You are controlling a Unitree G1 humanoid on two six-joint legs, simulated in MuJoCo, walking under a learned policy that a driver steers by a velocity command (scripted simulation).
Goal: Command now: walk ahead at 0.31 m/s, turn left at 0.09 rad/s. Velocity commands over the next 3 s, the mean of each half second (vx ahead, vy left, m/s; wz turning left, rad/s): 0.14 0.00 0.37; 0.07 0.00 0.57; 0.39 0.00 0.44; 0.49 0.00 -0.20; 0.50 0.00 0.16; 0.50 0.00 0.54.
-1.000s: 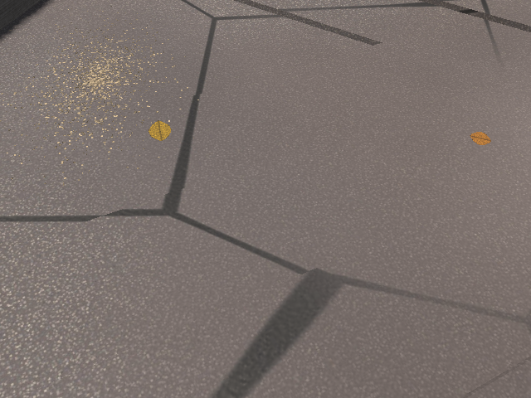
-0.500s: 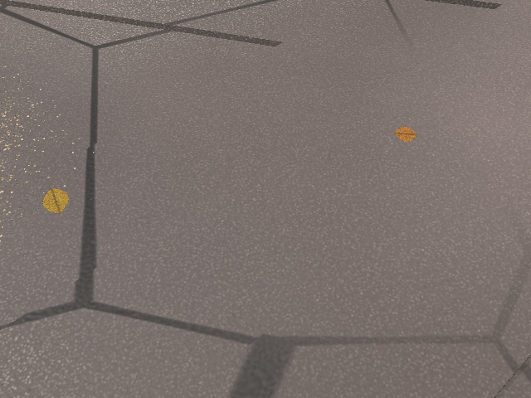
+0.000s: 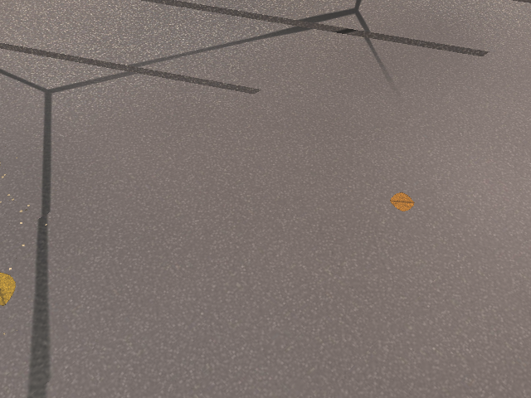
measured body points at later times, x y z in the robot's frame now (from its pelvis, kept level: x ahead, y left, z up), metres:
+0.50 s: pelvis +0.12 -0.01 -0.01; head +0.15 -0.01 +0.44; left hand +0.17 +0.27 -0.14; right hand +0.26 -0.26 -0.15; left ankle +0.09 +0.10 -0.70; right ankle +0.23 -0.07 -0.75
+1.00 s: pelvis +0.11 +0.02 +0.00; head +0.12 +0.04 +0.45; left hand +0.08 +0.31 -0.12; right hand +0.32 -0.19 -0.11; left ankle +0.07 +0.08 -0.75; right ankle +0.18 -0.10 -0.71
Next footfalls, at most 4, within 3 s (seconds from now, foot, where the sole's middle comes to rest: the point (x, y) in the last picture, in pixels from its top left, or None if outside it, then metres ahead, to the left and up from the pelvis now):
0.20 right None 0.27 -0.07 -0.78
0.64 left None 0.11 0.10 -0.78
1.12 right None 0.23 -0.05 -0.78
1.60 left None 0.31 0.33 -0.81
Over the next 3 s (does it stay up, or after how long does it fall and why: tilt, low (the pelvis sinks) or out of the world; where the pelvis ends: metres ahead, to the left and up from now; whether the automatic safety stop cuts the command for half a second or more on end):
stays up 0.83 0.75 -0.07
